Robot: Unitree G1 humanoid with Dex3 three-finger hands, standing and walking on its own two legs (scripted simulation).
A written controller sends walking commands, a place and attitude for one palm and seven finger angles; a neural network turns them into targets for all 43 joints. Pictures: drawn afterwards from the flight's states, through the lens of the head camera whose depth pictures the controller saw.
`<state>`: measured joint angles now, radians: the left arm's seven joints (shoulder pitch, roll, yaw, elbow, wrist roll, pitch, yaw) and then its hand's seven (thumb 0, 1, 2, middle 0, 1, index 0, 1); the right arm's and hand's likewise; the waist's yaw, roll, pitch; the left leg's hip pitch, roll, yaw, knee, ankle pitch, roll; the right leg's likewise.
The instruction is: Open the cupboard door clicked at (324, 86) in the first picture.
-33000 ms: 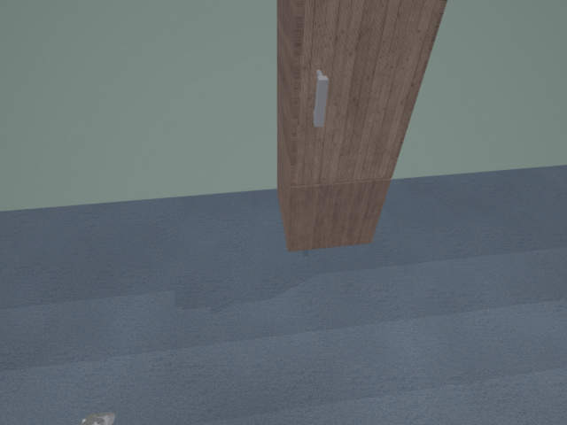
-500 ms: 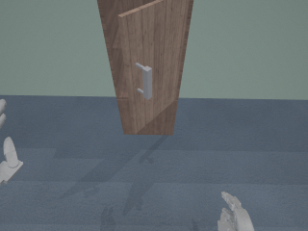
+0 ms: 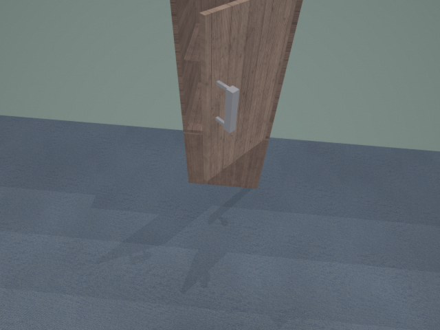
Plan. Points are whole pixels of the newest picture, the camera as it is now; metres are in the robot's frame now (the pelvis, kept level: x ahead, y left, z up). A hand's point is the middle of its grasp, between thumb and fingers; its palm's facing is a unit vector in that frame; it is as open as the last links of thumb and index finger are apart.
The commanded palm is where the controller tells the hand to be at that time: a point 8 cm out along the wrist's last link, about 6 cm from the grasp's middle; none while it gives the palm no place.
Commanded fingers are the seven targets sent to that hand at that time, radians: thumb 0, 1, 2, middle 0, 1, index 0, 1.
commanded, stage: let the arm hang, fingers relaxed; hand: left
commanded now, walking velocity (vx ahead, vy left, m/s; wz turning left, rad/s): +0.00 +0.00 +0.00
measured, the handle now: (225, 106) +0.68 +0.03 +0.00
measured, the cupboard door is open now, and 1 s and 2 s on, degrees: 49 49 49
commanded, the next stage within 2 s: look to check the result in 0.62 s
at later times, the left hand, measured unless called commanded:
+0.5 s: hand out of the picture +0.01 +0.17 -0.17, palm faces +0.02 -0.98 -0.19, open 7.4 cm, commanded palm none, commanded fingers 0.00 0.90 0.90 -0.20 -0.30 -0.20 -0.30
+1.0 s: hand out of the picture +0.00 +0.17 -0.17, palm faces +0.04 -0.98 -0.20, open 7.4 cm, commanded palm none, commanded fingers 0.00 0.90 0.90 -0.20 -0.30 -0.20 -0.30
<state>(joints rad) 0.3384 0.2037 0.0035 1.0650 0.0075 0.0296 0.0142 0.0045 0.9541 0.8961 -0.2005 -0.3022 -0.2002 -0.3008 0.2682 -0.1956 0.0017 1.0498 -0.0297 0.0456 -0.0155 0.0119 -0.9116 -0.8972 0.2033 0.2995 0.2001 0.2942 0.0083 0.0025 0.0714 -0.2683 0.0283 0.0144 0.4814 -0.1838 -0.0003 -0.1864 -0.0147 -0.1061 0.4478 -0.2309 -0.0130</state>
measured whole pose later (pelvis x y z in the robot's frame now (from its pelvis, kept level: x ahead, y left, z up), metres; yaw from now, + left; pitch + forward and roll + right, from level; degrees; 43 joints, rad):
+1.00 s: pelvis +0.01 +0.00 +0.00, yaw -1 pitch -2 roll +0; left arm 0.28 0.13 0.02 1.16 0.00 0.00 0.03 0.01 0.91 0.90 -0.19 -0.30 -0.20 -0.30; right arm 0.26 -0.13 -0.01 1.14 -0.03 0.02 -0.03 0.01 -0.92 -0.90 0.20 0.30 0.20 0.29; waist 0.00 0.02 0.06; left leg -0.22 0.02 0.03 0.42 -0.18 -0.01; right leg -0.16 -0.02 -0.09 0.43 -0.24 -0.01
